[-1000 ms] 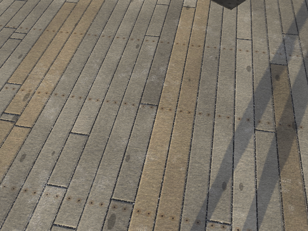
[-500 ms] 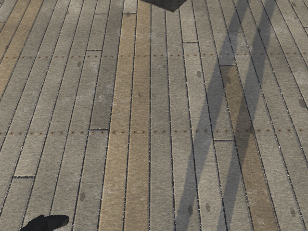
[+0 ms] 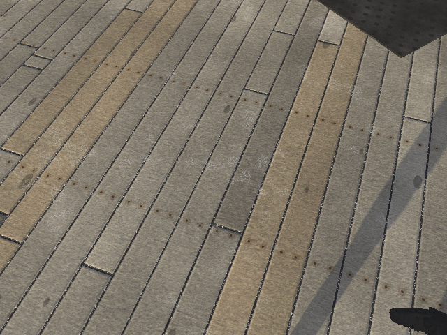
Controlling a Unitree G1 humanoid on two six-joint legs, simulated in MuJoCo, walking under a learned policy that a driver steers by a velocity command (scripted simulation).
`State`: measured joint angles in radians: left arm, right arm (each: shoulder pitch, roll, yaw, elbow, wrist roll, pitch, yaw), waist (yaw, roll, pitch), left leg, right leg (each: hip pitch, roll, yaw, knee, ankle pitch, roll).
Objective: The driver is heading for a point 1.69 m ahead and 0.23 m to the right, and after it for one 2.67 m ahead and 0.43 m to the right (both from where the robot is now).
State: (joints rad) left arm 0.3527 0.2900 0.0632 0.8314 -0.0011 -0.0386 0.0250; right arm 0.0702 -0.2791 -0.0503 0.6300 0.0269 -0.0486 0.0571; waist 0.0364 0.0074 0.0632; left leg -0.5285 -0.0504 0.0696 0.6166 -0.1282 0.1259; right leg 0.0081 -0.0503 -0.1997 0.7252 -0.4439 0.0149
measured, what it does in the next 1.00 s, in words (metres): walks ahead: right foot, then left foot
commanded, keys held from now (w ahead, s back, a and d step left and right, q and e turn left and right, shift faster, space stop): w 0.52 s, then no key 0.48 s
